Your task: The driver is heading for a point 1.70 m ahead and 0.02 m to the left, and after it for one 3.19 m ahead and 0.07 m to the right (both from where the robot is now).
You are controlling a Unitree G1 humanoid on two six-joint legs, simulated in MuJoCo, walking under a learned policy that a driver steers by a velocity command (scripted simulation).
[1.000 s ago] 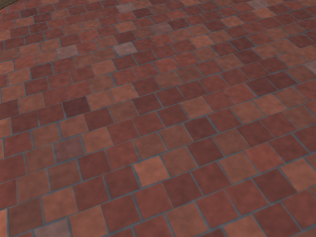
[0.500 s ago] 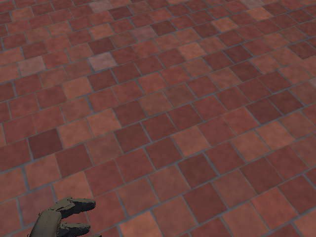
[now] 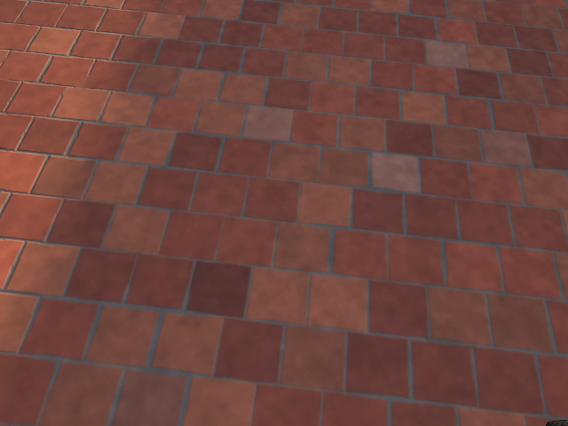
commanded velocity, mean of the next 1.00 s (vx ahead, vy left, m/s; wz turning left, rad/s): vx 0.04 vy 0.00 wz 0.11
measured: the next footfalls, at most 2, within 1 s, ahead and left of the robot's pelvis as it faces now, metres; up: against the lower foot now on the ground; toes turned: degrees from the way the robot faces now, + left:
right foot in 0.46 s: +0.26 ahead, -0.16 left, +0.00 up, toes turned +25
left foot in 0.80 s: +0.13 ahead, +0.05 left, +0.00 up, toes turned +4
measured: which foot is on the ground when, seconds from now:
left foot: down 0.00-0.46, up 0.48-0.78, down 0.80-1.00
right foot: up 0.00-0.44, down 0.46-0.82, up 0.84-1.00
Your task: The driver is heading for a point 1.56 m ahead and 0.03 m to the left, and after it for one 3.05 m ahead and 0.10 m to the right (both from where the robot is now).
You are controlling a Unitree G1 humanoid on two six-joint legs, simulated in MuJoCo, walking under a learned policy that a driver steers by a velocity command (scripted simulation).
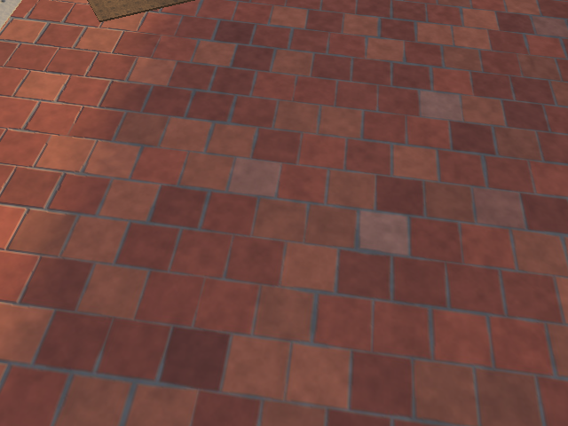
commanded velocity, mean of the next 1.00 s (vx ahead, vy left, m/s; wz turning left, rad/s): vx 0.06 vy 0.00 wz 0.07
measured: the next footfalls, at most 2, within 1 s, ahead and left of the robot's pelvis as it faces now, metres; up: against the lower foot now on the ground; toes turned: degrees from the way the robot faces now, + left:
right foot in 0.24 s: +0.05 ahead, -0.16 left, +0.00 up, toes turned -16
left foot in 0.74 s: +0.05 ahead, +0.07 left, +0.00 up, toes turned +0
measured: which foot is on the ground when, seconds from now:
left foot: down 0.00-0.24, up 0.26-0.72, down 0.74-1.00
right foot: up 0.00-0.22, down 0.24-0.74, up 0.76-1.00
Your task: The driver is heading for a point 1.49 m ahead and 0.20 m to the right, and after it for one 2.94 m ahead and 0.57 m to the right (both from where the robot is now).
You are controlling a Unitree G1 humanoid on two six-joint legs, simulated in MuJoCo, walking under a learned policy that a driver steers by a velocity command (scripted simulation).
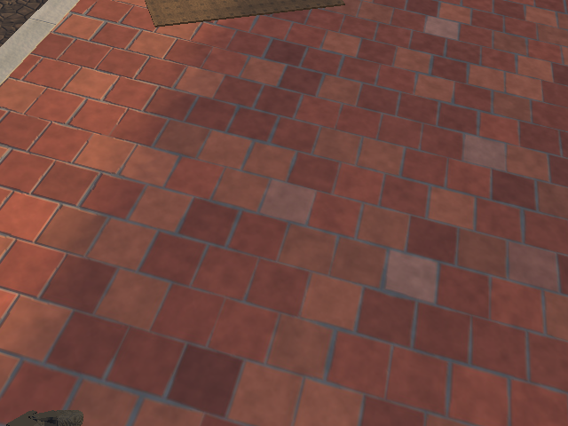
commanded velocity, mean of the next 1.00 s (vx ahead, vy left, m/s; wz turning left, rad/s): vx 0.85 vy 0.00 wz -0.07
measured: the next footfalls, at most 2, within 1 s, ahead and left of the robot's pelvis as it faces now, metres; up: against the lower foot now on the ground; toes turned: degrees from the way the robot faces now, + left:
right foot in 0.24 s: +0.22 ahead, -0.13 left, +0.00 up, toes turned +8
left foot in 0.68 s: +0.63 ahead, +0.12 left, +0.00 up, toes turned +7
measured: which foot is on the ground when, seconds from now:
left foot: down 0.00-0.26, up 0.28-0.66, down 0.68-1.00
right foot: up 0.00-0.22, down 0.24-0.70, up 0.72-1.00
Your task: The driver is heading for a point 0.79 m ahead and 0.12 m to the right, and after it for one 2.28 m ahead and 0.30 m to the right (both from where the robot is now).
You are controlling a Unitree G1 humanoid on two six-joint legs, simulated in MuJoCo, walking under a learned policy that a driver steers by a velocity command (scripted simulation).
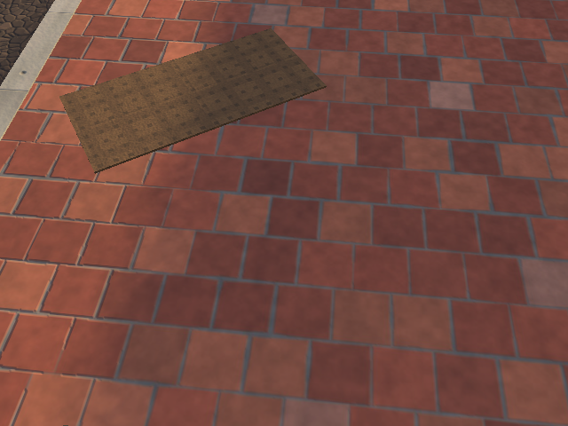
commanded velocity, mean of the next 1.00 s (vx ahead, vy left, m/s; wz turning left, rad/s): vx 0.13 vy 0.00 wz -0.52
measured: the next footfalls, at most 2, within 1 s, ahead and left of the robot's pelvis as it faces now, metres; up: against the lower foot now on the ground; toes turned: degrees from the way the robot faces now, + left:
right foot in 0.10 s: +0.30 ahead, -0.04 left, +0.00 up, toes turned -6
left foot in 0.58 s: +0.48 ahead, +0.09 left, +0.00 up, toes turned -35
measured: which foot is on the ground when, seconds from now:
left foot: down 0.00-0.06, up 0.08-0.56, down 0.58-1.00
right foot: up 0.00-0.08, down 0.10-0.58, up 0.60-0.90, down 0.92-1.00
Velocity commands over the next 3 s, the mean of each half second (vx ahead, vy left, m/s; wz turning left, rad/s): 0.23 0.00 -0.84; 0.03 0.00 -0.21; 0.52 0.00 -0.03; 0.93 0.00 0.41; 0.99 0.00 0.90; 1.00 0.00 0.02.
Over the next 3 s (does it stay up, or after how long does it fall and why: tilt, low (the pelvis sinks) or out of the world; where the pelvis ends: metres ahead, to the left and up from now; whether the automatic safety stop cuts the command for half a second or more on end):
stays up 1.76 -0.23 0.01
